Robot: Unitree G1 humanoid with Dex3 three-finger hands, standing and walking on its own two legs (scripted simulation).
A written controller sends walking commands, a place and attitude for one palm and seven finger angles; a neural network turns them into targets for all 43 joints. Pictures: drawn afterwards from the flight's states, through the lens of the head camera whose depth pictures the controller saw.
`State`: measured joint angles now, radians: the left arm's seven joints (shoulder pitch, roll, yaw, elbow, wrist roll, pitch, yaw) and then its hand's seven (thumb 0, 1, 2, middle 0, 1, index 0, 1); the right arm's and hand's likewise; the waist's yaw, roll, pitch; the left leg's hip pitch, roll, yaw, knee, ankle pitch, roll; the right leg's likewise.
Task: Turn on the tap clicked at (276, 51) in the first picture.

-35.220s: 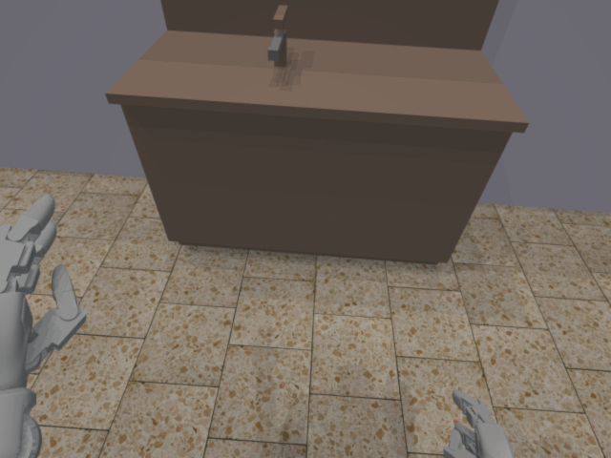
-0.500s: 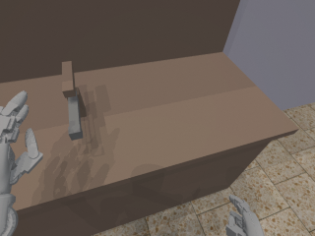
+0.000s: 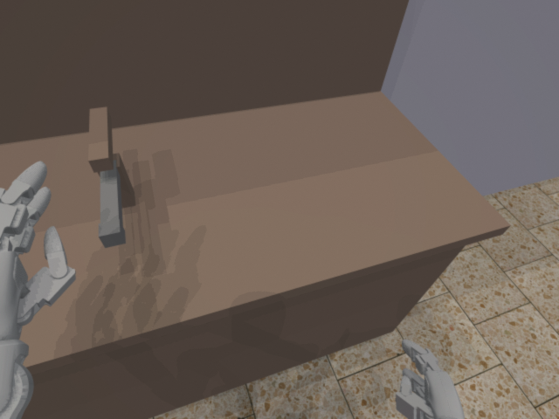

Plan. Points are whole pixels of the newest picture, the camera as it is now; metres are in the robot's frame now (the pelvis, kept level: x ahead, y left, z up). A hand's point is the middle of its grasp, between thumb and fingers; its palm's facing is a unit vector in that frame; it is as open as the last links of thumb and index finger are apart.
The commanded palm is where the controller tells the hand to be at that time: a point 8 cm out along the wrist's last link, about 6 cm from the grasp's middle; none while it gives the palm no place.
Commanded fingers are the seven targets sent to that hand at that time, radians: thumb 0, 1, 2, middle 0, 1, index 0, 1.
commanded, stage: shuffle to correct the standing spot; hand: left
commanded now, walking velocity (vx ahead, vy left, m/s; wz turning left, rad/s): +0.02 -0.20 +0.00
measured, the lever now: (112, 233) +0.33 +0.28 +0.07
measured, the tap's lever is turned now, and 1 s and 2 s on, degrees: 0 0 0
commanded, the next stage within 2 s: come to a stop and stand still in 0.54 s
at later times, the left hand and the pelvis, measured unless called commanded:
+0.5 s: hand (133, 270) +0.23 +0.18 +0.16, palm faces +0.33 -0.87 -0.36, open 7.4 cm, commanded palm +0.17 +0.23 +0.17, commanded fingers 0.00 0.90 0.90 -0.20 -0.30 -0.20 -0.30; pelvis +0.01 -0.05 -0.01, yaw -1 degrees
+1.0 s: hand (119, 266) +0.23 +0.20 +0.16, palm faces +0.36 -0.82 -0.45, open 7.4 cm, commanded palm +0.16 +0.23 +0.17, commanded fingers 0.00 0.90 0.90 -0.20 -0.30 -0.20 -0.30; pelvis -0.01 -0.05 -0.01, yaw -1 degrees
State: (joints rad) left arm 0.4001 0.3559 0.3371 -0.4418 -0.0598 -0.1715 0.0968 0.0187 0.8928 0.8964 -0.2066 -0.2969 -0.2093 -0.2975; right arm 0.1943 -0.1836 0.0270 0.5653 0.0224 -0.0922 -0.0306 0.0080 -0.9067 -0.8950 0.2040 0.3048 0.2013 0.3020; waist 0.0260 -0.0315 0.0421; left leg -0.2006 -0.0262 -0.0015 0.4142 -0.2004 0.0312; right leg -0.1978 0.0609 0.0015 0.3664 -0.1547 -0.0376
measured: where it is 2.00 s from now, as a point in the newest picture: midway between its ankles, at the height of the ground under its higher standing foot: outside the picture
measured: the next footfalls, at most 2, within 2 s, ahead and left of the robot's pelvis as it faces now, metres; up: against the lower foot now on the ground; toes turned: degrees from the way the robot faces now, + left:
none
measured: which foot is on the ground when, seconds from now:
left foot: down 0.00-1.00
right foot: down 0.00-1.00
